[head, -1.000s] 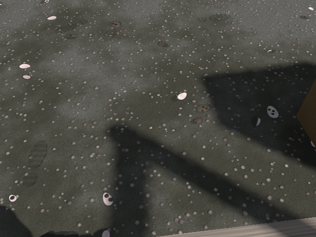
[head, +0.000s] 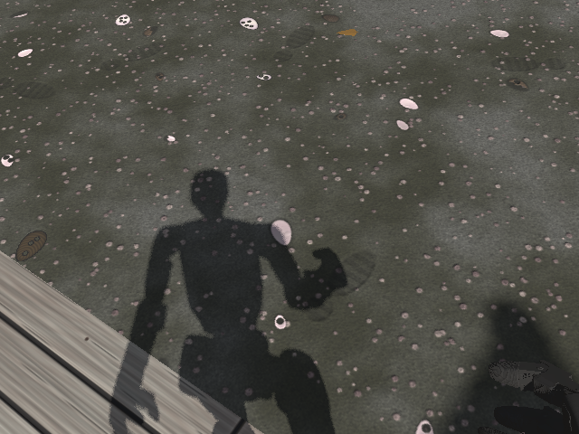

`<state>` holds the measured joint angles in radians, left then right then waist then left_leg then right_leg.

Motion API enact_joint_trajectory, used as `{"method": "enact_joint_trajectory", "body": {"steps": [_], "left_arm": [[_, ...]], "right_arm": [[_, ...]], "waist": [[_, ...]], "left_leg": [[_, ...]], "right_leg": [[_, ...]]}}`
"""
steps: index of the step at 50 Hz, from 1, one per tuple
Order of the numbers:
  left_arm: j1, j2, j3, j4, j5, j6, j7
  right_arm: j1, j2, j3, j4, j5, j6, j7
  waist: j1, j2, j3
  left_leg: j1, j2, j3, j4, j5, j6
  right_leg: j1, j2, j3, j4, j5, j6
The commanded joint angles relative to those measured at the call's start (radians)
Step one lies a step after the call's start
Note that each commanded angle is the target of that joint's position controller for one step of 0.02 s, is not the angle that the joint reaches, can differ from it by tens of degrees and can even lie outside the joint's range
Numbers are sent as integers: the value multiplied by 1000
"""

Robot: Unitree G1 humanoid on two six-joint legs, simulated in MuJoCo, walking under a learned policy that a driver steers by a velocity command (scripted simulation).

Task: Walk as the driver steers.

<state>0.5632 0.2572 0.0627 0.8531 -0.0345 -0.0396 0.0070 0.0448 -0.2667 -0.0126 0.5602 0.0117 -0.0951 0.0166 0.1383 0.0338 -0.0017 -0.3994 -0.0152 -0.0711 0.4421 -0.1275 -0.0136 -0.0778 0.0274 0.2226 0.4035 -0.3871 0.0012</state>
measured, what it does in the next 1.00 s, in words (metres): walks ahead, turning right: right foot, then left foot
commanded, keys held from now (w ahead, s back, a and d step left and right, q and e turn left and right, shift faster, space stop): e+shift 0.70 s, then shift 0.04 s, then q+shift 0.26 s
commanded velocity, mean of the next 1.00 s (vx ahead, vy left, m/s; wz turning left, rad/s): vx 0.10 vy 0.00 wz -0.64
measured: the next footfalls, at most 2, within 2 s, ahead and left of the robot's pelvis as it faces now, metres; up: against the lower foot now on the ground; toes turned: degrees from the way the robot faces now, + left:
right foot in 0.40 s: +0.24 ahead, -0.16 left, +0.00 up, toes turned -25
left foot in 0.82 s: +0.38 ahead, +0.02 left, +0.00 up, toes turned -48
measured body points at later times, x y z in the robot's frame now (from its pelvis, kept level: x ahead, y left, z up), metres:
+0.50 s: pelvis +0.15 -0.03 -0.01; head +0.21 -0.07 +0.43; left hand +0.44 +0.15 -0.08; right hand +0.18 -0.36 -0.12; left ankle +0.12 +0.14 -0.65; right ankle +0.20 -0.14 -0.73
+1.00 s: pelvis +0.25 +0.00 +0.00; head +0.28 +0.00 +0.45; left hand +0.56 +0.07 -0.08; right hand +0.18 -0.29 -0.10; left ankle +0.35 +0.05 -0.73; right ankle +0.16 -0.12 -0.72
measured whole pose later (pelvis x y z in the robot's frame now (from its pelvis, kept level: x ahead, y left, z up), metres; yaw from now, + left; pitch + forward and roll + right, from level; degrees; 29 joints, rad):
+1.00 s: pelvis +0.25 +0.00 +0.00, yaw -39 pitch +0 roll -1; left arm 0.12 0.27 0.05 0.60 0.01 0.02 0.02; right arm 0.20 -0.25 -0.03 0.70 0.00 0.01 0.00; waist -0.04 -0.01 0.05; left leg -0.31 -0.07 -0.14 0.52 -0.20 0.02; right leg -0.27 0.05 0.15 0.61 -0.40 0.06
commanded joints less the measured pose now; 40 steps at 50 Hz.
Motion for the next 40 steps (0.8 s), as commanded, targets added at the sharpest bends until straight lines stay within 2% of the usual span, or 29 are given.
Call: {"method": "enact_joint_trajectory", "body": {"steps": [1, 2, 3, 4, 5, 6, 8, 9, 12, 15, 17, 18, 19, 20, 21, 22, 23, 24, 25, 26, 27, 28, 29, 32, 35, 38, 40], "left_arm": [[-199, 82, 12, -184, 10, -35, 15], [-87, 96, 6, -191, 2, -33, 21], [-95, 159, 28, -177, -13, -12, 26], [-137, 166, 35, -179, -12, 4, 26], [-145, 154, 38, -181, -3, 20, 29], [-157, 139, 39, -190, 4, 37, 28], [-197, 88, 26, -221, 8, 61, 21], [-224, 80, 23, -242, 13, 65, 17], [-280, 69, 15, -271, 20, 65, -13], [-329, 102, 23, -291, 17, 73, -45], [-347, 140, 38, -311, 15, 84, -54], [-335, 163, 50, -315, 14, 87, -53], [-277, 189, 67, -305, 15, 87, -47], [-164, 243, 95, -277, 19, 85, -29], [-168, 363, 117, -306, 6, 81, -5], [-227, 392, 108, -372, 47, 57, -16], [-250, 330, 95, -384, 41, 40, -30], [-288, 307, 87, -373, 24, 30, -27], [-331, 276, 78, -373, 6, 33, -19], [-387, 257, 70, -384, 5, 42, -7], [-426, 253, 67, -401, 19, 51, 4], [-443, 256, 69, -407, 29, 56, 11], [-440, 261, 73, -405, 31, 61, 17], [-433, 273, 81, -399, 19, 74, 30], [-448, 265, 79, -401, 19, 86, 31], [-458, 227, 64, -397, 27, 90, 24], [-458, 169, 36, -386, 29, 89, 19]], "right_arm": [[337, -296, -115, -16, -31, 1, -59], [324, -249, -101, 1, -36, 25, -47], [279, -156, -79, -3, -28, 38, -45], [233, -113, -69, -4, -20, 43, -45], [167, -93, -64, -2, -18, 48, -44], [117, -81, -61, 2, -18, 49, -42], [57, -96, -71, 21, -26, 39, -43], [43, -107, -76, 33, -26, 36, -44], [6, -142, -90, 62, -16, 38, -50], [-5, -176, -102, 85, 9, 41, -41], [3, -200, -112, 97, 30, 43, -30], [9, -209, -117, 101, 39, 44, -26], [11, -206, -118, 105, 46, 49, -23], [50, -177, -110, 112, 38, 52, -15], [122, -79, -80, 79, -24, 52, -8], [146, -118, -74, 53, -32, 48, -3], [47, -197, -89, 55, -9, 43, -2], [3, -188, -84, 35, 0, 42, -9], [9, -175, -82, 52, -14, 46, -22], [17, -185, -84, 56, -22, 53, -30], [27, -182, -84, 67, -21, 60, -27], [43, -165, -80, 78, -22, 63, -26], [57, -149, -75, 88, -22, 64, -27], [60, -123, -64, 97, -16, 73, -27], [45, -127, -67, 92, -11, 78, -23], [85, -139, -72, 102, -12, 70, -15], [126, -124, -70, 113, -22, 58, -3]], "waist": [[-286, 46, -335], [-218, 242, -395], [-204, 157, -256], [-194, 123, -154], [-160, 98, -103], [-134, 121, -48], [-113, 126, 16], [-110, 120, 25], [-112, 88, 3], [-121, 66, -9], [-116, 59, -14], [-102, 54, -29], [-63, 29, -60], [-13, -53, -113], [-82, -359, -146], [-104, -378, -354], [-39, -175, -346], [-70, -135, -239], [-104, -65, -162], [-135, -74, -126], [-155, -89, -114], [-161, -94, -118], [-161, -90, -132], [-152, -97, -151], [-141, -153, -127], [-134, -211, -147], [-150, -217, -156]], "left_leg": [[864, 342, -305, 8, 229, 151], [800, 504, -512, -24, 289, 247], [686, 454, -414, -30, 292, 242], [585, 399, -269, -43, 356, 219], [489, 353, -180, -67, 376, 203], [394, 327, -106, -101, 410, 197], [262, 307, 4, -173, 420, 198], [244, 309, 36, -189, 420, 205], [248, 291, 148, -174, 417, 186], [263, 294, 217, -118, 421, 157], [284, 307, 235, -37, 463, 137], [294, 303, 249, 34, 521, 120], [281, 279, 278, 163, 556, 93], [184, 227, 297, 377, 471, 42], [-109, 100, 306, 701, -387, -40], [-310, -50, 67, 971, -614, -69], [-336, -3, -47, 963, -514, -43], [-341, 17, -54, 896, -432, -22], [-324, 47, -57, 809, -383, -20], [-263, 57, -62, 718, -345, -22], [-189, 42, -48, 664, -315, -28], [-153, 19, -35, 605, -296, -41], [-126, 2, -32, 551, -285, -55], [-75, -32, -48, 423, -217, -78], [-26, -55, -59, 330, -167, -75], [38, -28, -36, 239, -147, -55], [174, 4, -2, 81, -3, -19]], "right_leg": [[-539, 33, -19, 494, 177, 11], [-617, 19, -64, 667, -253, 35], [-667, -51, -83, 784, -206, 56], [-690, -75, -113, 826, -149, 68], [-676, -99, -136, 832, -102, 77], [-657, -122, -152, 826, -68, 84], [-615, -135, -189, 782, 2, 99], [-605, -140, -195, 727, 40, 103], [-512, -146, -216, 512, 220, 74], [-409, -119, -263, 365, 289, 28], [-357, -90, -298, 307, 240, -9], [-307, -60, -319, 270, 218, -33], [-204, -18, -341, 199, 252, -67], [-10, 19, -312, 119, 384, -121], [204, -210, 36, 128, 965, -237], [342, -397, 504, 22, 718, -471], [295, -374, 436, -55, 545, -418], [197, -329, 362, -66, 431, -360], [100, -279, 294, -68, 381, -305], [-3, -246, 241, -67, 398, -278], [-82, -207, 198, -71, 432, -262], [-111, -184, 177, -64, 485, -259], [-121, -171, 168, -53, 524, -259], [-156, -145, 197, -37, 438, -242], [-210, -117, 249, -34, 276, -208], [-188, -127, 252, 29, 299, -181], [-217, -107, 220, 99, 298, -142]]}}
